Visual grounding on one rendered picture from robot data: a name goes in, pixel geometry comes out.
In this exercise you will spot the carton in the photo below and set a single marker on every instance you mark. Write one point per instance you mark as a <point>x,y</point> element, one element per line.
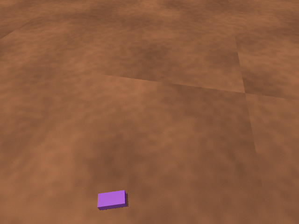
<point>111,200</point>

